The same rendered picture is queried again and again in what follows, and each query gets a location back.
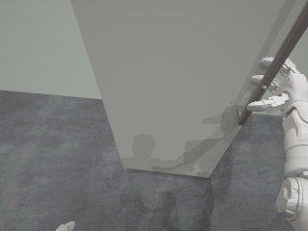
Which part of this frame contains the robot left hand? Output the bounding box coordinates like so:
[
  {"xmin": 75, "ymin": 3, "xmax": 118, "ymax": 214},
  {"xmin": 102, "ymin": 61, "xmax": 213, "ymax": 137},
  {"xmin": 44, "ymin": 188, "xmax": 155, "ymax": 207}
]
[{"xmin": 56, "ymin": 221, "xmax": 76, "ymax": 231}]

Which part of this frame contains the right robot forearm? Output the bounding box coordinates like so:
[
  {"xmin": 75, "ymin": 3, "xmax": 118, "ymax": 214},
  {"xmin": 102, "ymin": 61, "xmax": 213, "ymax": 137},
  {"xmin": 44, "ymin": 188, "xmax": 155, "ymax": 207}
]
[{"xmin": 281, "ymin": 101, "xmax": 308, "ymax": 180}]

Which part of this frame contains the robot right hand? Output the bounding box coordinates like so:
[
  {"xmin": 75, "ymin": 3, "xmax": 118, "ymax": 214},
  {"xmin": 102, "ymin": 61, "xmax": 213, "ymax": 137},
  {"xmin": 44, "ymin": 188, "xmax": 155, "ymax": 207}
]
[{"xmin": 246, "ymin": 57, "xmax": 308, "ymax": 114}]

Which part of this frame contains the handle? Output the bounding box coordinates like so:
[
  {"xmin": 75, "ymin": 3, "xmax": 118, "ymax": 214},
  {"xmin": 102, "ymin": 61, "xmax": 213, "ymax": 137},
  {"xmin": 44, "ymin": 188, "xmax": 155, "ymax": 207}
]
[{"xmin": 237, "ymin": 2, "xmax": 308, "ymax": 126}]

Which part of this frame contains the fridge door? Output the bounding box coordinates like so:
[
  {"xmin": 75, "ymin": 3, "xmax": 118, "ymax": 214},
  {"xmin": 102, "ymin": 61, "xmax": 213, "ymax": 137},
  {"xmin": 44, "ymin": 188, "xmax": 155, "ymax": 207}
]
[{"xmin": 70, "ymin": 0, "xmax": 308, "ymax": 178}]

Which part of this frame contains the right robot upper arm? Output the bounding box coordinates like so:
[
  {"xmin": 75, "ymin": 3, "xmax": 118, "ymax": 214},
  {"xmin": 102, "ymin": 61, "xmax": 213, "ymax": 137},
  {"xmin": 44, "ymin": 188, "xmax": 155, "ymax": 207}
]
[{"xmin": 276, "ymin": 177, "xmax": 308, "ymax": 231}]

